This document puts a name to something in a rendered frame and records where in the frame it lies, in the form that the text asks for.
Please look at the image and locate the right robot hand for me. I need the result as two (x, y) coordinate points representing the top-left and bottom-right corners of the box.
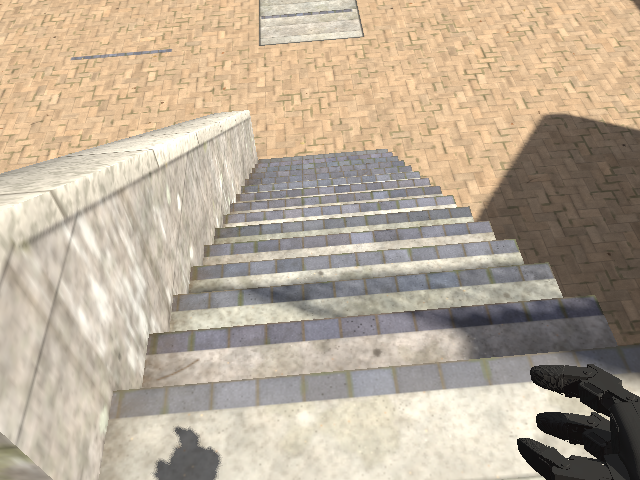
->
(517, 364), (640, 480)

